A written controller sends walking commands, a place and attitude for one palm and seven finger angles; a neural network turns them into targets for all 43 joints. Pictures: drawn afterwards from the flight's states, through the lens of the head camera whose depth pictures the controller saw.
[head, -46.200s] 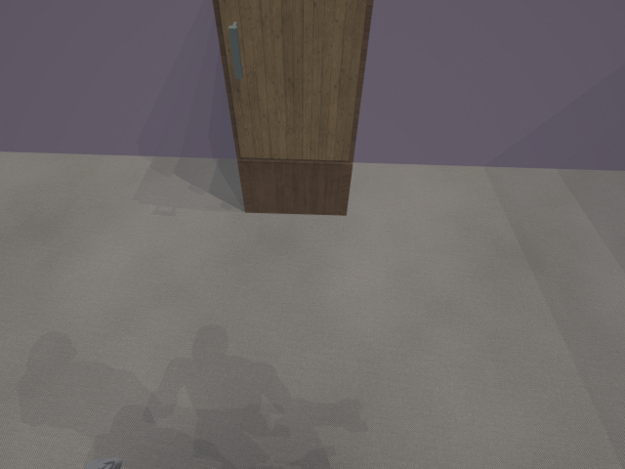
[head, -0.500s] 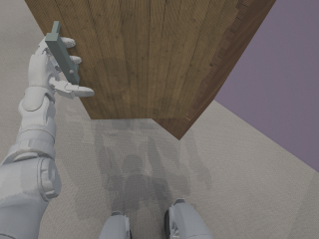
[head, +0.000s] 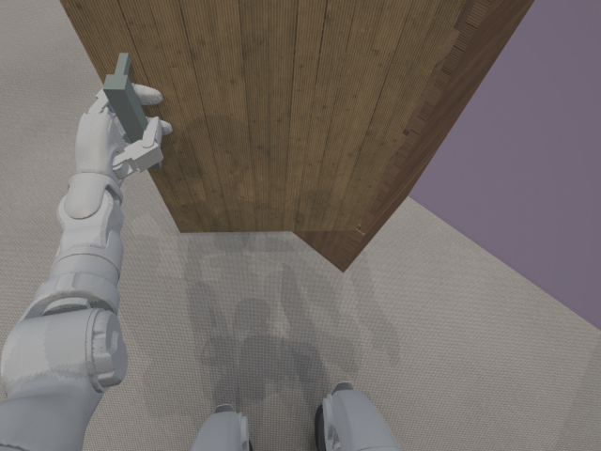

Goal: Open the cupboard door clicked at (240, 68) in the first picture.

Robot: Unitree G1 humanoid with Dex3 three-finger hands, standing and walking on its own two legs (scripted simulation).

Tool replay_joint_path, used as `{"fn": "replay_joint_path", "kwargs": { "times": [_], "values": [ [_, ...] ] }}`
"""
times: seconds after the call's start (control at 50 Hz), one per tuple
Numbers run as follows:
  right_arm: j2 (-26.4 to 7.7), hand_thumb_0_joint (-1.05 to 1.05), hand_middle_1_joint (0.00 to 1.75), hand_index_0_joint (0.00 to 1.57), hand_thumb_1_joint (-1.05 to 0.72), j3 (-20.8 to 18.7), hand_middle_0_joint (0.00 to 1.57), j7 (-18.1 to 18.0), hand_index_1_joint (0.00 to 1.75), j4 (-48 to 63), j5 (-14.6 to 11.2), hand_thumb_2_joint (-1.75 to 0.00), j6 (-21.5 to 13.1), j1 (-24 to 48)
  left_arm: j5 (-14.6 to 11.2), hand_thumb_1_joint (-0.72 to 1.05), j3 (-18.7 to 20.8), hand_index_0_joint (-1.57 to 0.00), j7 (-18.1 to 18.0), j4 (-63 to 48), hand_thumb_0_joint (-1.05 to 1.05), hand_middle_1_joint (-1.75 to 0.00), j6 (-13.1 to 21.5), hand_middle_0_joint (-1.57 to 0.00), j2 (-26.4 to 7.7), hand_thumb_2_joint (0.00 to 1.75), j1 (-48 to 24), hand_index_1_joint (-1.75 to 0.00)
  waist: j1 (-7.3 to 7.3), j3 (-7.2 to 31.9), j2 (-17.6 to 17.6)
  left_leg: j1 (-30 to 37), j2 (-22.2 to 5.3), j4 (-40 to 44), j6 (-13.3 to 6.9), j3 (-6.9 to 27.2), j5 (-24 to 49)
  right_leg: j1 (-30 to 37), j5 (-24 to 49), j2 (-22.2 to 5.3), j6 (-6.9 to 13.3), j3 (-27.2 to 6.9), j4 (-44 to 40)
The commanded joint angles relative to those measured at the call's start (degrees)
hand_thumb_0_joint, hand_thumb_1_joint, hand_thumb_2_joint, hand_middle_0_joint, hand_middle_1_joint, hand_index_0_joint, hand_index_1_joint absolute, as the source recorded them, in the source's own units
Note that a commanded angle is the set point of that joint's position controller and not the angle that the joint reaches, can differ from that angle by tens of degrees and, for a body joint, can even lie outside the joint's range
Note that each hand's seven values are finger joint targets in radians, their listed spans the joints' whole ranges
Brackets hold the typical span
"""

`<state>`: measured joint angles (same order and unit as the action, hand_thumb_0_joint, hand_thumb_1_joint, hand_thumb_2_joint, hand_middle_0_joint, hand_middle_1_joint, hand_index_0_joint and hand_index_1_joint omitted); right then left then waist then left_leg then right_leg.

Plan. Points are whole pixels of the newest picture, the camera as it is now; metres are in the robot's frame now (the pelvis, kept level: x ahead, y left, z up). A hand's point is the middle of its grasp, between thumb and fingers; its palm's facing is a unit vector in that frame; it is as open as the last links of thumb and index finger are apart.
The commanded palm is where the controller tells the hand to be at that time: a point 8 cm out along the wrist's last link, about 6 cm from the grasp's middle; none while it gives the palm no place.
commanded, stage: close the thumb around the handle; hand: left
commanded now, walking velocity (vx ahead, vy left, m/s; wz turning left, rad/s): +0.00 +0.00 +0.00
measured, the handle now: (139, 115) +0.55 +0.18 +0.06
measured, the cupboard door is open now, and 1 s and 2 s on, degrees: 43 72 81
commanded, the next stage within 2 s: pull the door open along its arc in 0.04 s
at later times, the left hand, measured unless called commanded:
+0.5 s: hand (155, 179) +0.44 +0.15 +0.06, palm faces -0.03 -1.00 -0.02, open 5.9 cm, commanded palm +0.38 +0.21 +0.06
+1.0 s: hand (210, 278) +0.31 +0.08 +0.06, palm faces +0.37 -0.93 +0.01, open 6.1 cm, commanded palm +0.24 +0.14 +0.06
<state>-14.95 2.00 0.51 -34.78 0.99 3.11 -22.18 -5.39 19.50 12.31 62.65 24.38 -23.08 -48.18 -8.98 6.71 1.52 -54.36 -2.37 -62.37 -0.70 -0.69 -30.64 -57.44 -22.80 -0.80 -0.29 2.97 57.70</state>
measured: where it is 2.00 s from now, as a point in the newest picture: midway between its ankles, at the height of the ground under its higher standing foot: outside the picture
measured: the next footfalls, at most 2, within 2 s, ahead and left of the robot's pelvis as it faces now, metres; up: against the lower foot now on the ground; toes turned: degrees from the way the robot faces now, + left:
none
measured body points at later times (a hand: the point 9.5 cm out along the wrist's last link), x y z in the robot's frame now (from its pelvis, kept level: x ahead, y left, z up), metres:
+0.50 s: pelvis +0.01 -0.01 +0.01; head +0.12 -0.01 +0.45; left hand +0.44 +0.21 +0.06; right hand +0.05 -0.27 -0.10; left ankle -0.02 +0.11 -0.66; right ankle +0.04 -0.13 -0.66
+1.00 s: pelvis +0.02 -0.04 +0.02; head +0.07 -0.04 +0.47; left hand +0.29 +0.13 +0.07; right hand +0.21 -0.24 -0.08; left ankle -0.02 +0.11 -0.66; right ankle +0.04 -0.13 -0.66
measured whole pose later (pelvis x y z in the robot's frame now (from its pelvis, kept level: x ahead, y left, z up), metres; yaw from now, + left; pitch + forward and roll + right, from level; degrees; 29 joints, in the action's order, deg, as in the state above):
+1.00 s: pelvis +0.02 -0.04 +0.02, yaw +2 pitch +14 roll +1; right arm -9.7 0.9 1.4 -29.3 3.2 0.6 -10.2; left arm 1.6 -4.6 -23.4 11.4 20.7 3.1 4.6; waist 0.0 7.9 0.7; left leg -39.1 -2.0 -55.4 2.1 0.4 -29.8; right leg -44.0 -25.4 -1.0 2.3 4.0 55.8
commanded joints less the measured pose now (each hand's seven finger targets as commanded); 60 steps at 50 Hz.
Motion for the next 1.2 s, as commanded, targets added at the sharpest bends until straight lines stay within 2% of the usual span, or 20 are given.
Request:
{"fn": "replay_joint_path", "kwargs": {
  "times": [0.0, 0.12, 0.14, 0.2, 0.26, 0.3, 0.46, 0.5, 0.52, 0.54, 0.58, 0.6, 0.64, 0.68, 0.74, 0.78, 0.88, 1.0, 1.1, 1.18],
  "values": [
    [-9.92, 0.00, 0.30, 0.20, -0.90, -3.93, 0.20, -0.57, 0.30, 3.16, 0.13, -0.90, -0.79, -8.73, -0.43, 0.90, 1.80, -0.40, -0.82, -12.74, 0.00, -1.35, 4.46, -0.40, -13.04, 0.90, -24.76, -1.35, -0.24, 28.40, 6.10, 16.12, 1.88, 7.31, 0.29, 2.50, 26.88, 17.52, 19.23, 2.38, 1.55, -0.66, -4.06],
    [-9.79, 0.00, 0.30, 0.20, -0.90, -3.98, 0.20, -0.55, 0.30, 2.89, 0.06, -0.90, -0.94, -8.29, -0.34, 0.90, 0.07, -0.40, -0.25, -12.11, 0.00, -1.35, 5.05, -0.40, -11.29, 0.90, -25.34, -1.35, -1.14, 27.01, 5.08, 15.70, 1.67, 6.86, 0.17, 2.43, 25.97, 16.32, 18.86, 2.32, 1.40, -0.69, -4.05],
    [-10.06, 0.00, 0.30, 0.20, -0.90, -4.02, 0.20, -0.70, 0.30, 2.74, 0.07, -0.90, -0.92, -8.36, -0.12, 0.90, 1.54, -0.40, -0.28, -11.88, 0.00, -1.35, 5.13, -0.40, -13.61, 0.90, -25.51, -1.35, -0.85, 26.75, 4.61, 14.74, 1.74, 6.84, 0.12, 2.34, 25.33, 17.12, 18.83, 2.26, 1.44, -0.92, -4.07],
    [-9.77, 0.00, 0.30, 0.20, -0.90, -4.07, 0.20, -0.55, 0.30, 3.71, -0.06, -0.90, -0.98, -8.11, -0.52, 0.90, 2.07, -0.40, 0.26, -13.28, 0.00, -1.35, 5.30, -0.40, -13.32, 0.90, -21.01, -1.35, 0.79, 30.22, 5.63, 15.98, 1.99, 7.01, 0.21, 1.99, 27.54, 19.76, 21.06, 2.30, 1.61, -1.04, -3.73],
    [-9.52, 0.00, 0.30, 0.20, -0.90, -4.19, 0.20, -0.39, 0.30, 4.82, -0.48, -0.90, -0.80, -7.34, -1.64, 0.90, 1.67, -0.40, 0.94, -15.23, 0.00, -1.35, 4.63, -0.40, -11.84, 0.90, -15.08, -1.35, 1.80, 29.16, 3.29, 14.25, 2.13, 7.77, -0.07, 1.02, 27.34, 23.14, 23.05, 2.36, 1.58, -1.35, -4.51],
    [-9.40, 0.00, 0.30, 0.20, -0.90, -4.42, 0.20, -0.33, 0.30, 5.74, -0.78, -0.90, -0.81, -7.00, -2.42, 0.90, 2.00, -0.40, 1.28, -18.20, 0.00, -1.35, 4.38, -0.40, -11.49, 0.90, -10.73, -1.35, 2.73, 30.85, 2.93, 14.33, 2.23, 8.23, -0.15, 0.67, 28.55, 25.58, 25.18, 2.36, 1.61, -1.52, -4.52],
    [-8.13, 0.00, 0.30, 0.20, -0.90, -5.04, 0.20, 0.29, 0.30, 9.99, -2.12, -0.90, -1.42, -2.69, -5.74, 0.90, -0.87, -0.40, 1.07, -34.92, 0.00, -1.35, 2.86, -0.40, -5.09, 0.90, 14.65, -1.35, 6.57, 26.61, -0.79, 13.01, 2.48, 12.28, -0.53, -1.54, 27.77, 33.33, 28.60, 1.74, 1.52, -1.79, -6.89],
    [-7.69, 0.00, 0.30, 0.20, -0.90, -5.08, 0.20, 0.44, 0.30, 11.18, -2.32, -0.90, -1.89, -1.22, -6.62, 0.90, -1.52, -0.40, 0.83, -39.82, 0.00, -1.35, 2.81, -0.40, -3.26, 0.90, 22.41, -1.35, 7.50, 25.11, -0.18, 13.71, 2.45, 12.97, -0.49, -1.69, 29.08, 33.84, 29.37, 1.57, 1.60, -1.58, -6.92],
    [-6.51, 0.00, 0.30, 0.20, -0.90, -5.19, 0.20, 0.54, 0.30, 11.54, -2.19, -0.90, -2.27, 0.14, -9.46, 0.90, 3.26, -0.40, -4.07, -42.89, 0.00, -1.35, 2.68, -0.40, -1.92, 0.90, 25.51, -1.35, 10.51, 23.86, -0.53, 12.69, 2.57, 13.72, 0.23, -1.92, 27.70, 34.22, 27.87, 1.69, 1.56, -0.97, -7.65],
    [-6.15, 0.00, 0.30, 0.20, -0.90, -5.08, 0.20, 0.82, 0.30, 11.89, -2.03, -0.90, -2.77, 1.14, -9.00, 0.90, 0.68, -0.40, -6.98, -44.64, 0.00, -1.35, 2.31, -0.40, 1.39, 0.90, 29.71, -1.35, 10.00, 22.40, -0.87, 12.92, 2.74, 14.03, 0.32, -2.08, 27.00, 34.22, 27.55, 1.64, 1.46, -0.92, -7.95],
    [-5.57, 0.00, 0.30, 0.20, -0.90, -5.17, 0.20, 1.12, 0.30, 12.28, -1.56, -0.90, -3.43, 2.39, -7.31, 0.90, 0.82, -0.40, -13.08, -49.93, 0.00, -1.35, 2.75, -0.40, 2.20, 0.90, 35.45, -1.35, 11.00, 21.42, -2.20, 13.03, 2.74, 14.24, 0.53, -1.84, 26.63, 34.57, 26.43, 1.43, 1.63, -0.60, -7.69],
    [-4.88, 0.00, 0.30, 0.20, -0.90, -5.10, 0.20, 1.28, 0.30, 12.29, -1.07, -0.90, -3.60, 3.36, -6.21, 0.90, 0.69, -0.40, -16.38, -52.36, 0.00, -1.35, 2.93, -0.40, 3.46, 0.90, 37.41, -1.35, 11.54, 21.16, -0.98, 13.35, 2.77, 14.17, 0.79, -1.96, 27.14, 34.43, 27.26, 1.14, 1.66, -0.67, -7.27],
    [-4.30, 0.00, 0.30, 0.20, -0.90, -4.92, 0.20, 1.58, 0.30, 12.30, -0.38, -0.90, -3.69, 4.64, -2.92, 0.90, -2.85, -0.40, -20.86, -54.25, 0.00, -1.35, 3.00, -0.40, 6.63, 0.90, 41.58, -1.35, 11.18, 18.79, -1.58, 13.54, 2.75, 14.05, 1.02, -1.87, 25.98, 33.18, 26.00, 0.83, 1.63, -0.58, -7.03],
    [-4.03, 0.00, 0.30, 0.20, -0.90, -4.92, 0.20, 1.21, 0.30, 12.14, 0.43, -0.90, -3.52, 6.00, -0.53, 0.90, -3.74, -0.40, -25.19, -55.99, 0.00, -1.35, 3.30, -0.40, 7.21, 0.90, 41.19, -1.35, 10.82, 16.94, -3.97, 12.85, 2.87, 13.58, 0.84, -1.43, 23.03, 32.71, 23.59, 0.59, 1.49, -1.01, -7.47],
    [-2.69, 0.00, 0.30, 0.20, -0.90, -4.71, 0.20, 0.97, 0.30, 12.19, 1.25, -0.90, -3.78, 8.09, 1.68, 0.90, -8.27, -0.40, -30.63, -59.50, 0.00, -1.35, 3.23, -0.40, 13.08, 0.90, 42.56, -1.35, 11.11, 17.39, -2.57, 13.88, 3.31, 12.89, 1.00, -1.61, 22.21, 32.83, 23.34, 0.21, 1.60, -1.27, -7.42],
    [-2.30, 0.00, 0.30, 0.20, -0.90, -4.60, 0.20, 0.83, 0.30, 11.86, 1.53, -0.90, -3.75, 8.87, 3.11, 0.90, -10.68, -0.40, -34.01, -59.50, 0.00, -1.35, 2.63, -0.40, 15.67, 0.90, 44.26, -1.35, 10.66, 16.60, -4.58, 13.83, 3.40, 12.60, 1.00, -1.12, 20.78, 32.50, 21.61, 0.30, 1.57, -1.31, -8.05],
    [-1.49, 0.00, 0.30, 0.20, -0.90, -4.34, 0.20, 0.46, 0.30, 12.06, 2.09, -0.90, -4.00, 10.41, 6.69, 0.90, -17.02, -0.40, -37.42, -62.15, 0.00, -1.35, 1.23, -0.40, 19.78, 0.90, 47.80, -1.35, 10.28, 16.71, -4.57, 14.61, 3.63, 12.52, 0.83, -0.95, 20.17, 33.81, 22.31, -0.14, 1.64, -2.18, -9.04],
    [-0.70, 0.00, 0.30, 0.20, -0.90, -4.10, 0.20, 0.61, 0.30, 13.16, 2.17, -0.90, -5.04, 11.99, 8.39, 0.90, -25.03, -0.40, -38.53, -67.42, 0.00, -1.35, -0.37, -0.40, 25.51, 0.90, 56.65, -1.35, 9.51, 14.52, -5.42, 15.16, 3.56, 12.59, 0.85, -0.81, 18.83, 34.27, 22.62, -0.62, 1.49, -2.58, -10.24],
    [0.02, 0.00, 0.30, 0.20, -0.90, -3.82, 0.20, 0.62, 0.30, 14.24, 2.44, -0.90, -6.65, 12.78, 10.18, 0.90, -29.67, -0.40, -39.77, -72.27, 0.00, -1.35, -0.73, -0.40, 27.99, 0.90, 64.59, -1.35, 9.54, 13.12, -5.97, 14.43, 3.67, 12.23, 0.96, -0.32, 17.26, 34.09, 21.38, -1.05, 1.45, -3.02, -10.54],
    [0.48, 0.00, 0.30, 0.20, -0.90, -3.73, 0.20, 0.44, 0.30, 14.62, 2.80, -0.90, -8.50, 13.46, 12.51, 0.90, -34.58, -0.40, -40.63, -75.72, 0.00, -1.35, -0.67, -0.40, 30.64, 0.90, 66.39, -1.35, 8.89, 12.97, -5.98, 13.50, 3.88, 10.73, 0.87, 0.26, 15.96, 32.49, 19.68, -1.39, 1.53, -3.77, -10.30]
  ]
}}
